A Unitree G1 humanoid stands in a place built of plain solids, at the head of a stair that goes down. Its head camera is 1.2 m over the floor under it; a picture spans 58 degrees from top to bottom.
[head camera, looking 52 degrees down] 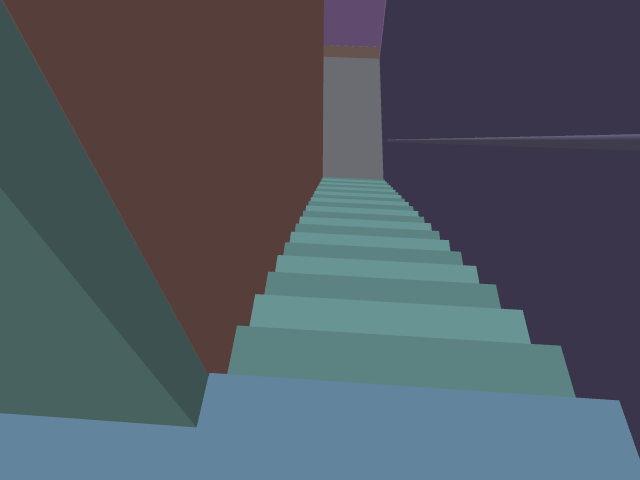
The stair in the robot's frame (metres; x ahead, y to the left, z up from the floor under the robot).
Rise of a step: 0.21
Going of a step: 0.25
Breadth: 1.13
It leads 4 degrees to the right of straight ahead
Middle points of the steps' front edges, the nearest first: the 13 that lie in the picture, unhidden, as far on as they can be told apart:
0.42 -0.25 0.00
0.67 -0.27 -0.20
0.93 -0.29 -0.41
1.18 -0.30 -0.62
1.44 -0.32 -0.82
1.69 -0.34 -1.03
1.94 -0.36 -1.23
2.20 -0.37 -1.44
2.45 -0.39 -1.65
2.70 -0.41 -1.85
2.96 -0.42 -2.06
3.21 -0.44 -2.26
3.46 -0.46 -2.47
